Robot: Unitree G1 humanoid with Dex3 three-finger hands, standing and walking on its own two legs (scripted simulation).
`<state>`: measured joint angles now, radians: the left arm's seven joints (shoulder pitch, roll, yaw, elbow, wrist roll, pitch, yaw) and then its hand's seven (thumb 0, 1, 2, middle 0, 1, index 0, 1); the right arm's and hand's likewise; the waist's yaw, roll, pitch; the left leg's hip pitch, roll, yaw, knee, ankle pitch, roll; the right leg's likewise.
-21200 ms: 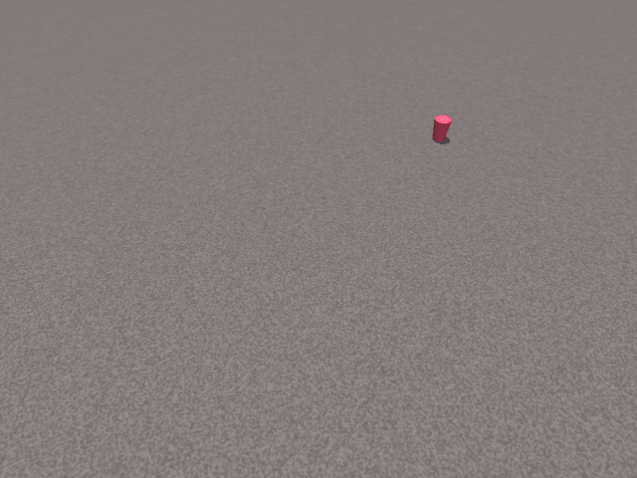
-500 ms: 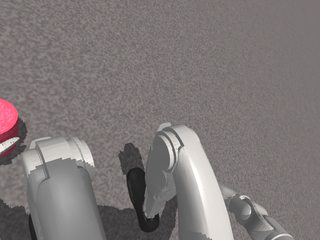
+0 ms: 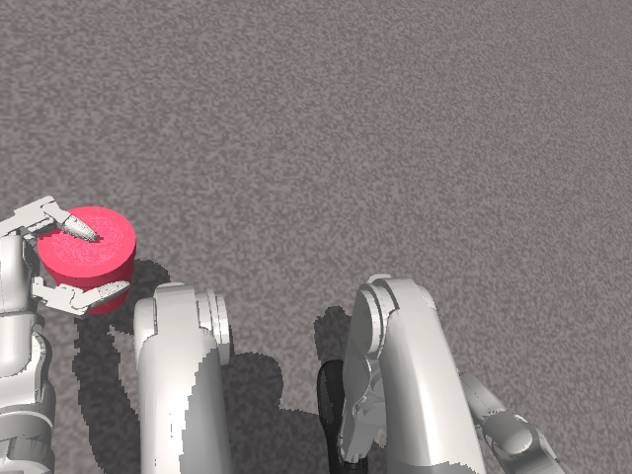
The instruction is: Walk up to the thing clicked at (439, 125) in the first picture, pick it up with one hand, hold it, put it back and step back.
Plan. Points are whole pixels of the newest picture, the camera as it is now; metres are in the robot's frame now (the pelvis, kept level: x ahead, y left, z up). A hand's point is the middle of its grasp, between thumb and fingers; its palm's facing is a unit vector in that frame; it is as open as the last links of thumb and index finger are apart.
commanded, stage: settle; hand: left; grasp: from the side
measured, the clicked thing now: (95, 268) +0.35 +0.27 -0.13
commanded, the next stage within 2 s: lift in 1.20 s
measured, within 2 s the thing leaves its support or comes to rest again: neither
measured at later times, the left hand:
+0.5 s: hand (87, 228) +0.37 +0.26 -0.02, palm faces +0.22 -0.97 -0.10, open 8.3 cm
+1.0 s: hand (77, 219) +0.36 +0.26 +0.02, palm faces +0.22 -0.97 -0.09, open 8.0 cm
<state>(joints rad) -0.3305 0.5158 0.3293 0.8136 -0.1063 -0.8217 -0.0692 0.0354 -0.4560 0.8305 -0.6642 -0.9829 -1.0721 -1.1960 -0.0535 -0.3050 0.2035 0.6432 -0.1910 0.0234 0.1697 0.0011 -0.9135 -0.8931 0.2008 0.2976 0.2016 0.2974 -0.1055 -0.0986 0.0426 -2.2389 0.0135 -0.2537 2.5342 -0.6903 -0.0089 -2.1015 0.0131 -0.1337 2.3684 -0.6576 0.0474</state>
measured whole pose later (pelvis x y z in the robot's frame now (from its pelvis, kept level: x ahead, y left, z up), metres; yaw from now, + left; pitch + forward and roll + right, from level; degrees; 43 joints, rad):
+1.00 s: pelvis +0.02 -0.02 +0.06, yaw +7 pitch +31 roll -4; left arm -0.34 0.34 0.36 0.68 -0.16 -0.62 -0.23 0.00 -0.52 0.95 -0.63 -1.07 -1.19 -1.38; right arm 0.03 -0.29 0.01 0.67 -0.07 -0.01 0.07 0.01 -0.91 -0.89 0.20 0.30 0.20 0.30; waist -0.06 -0.01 -0.12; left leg -2.15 0.03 -0.12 2.30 -0.70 -0.04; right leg -2.10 -0.02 -0.04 2.26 -0.70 0.02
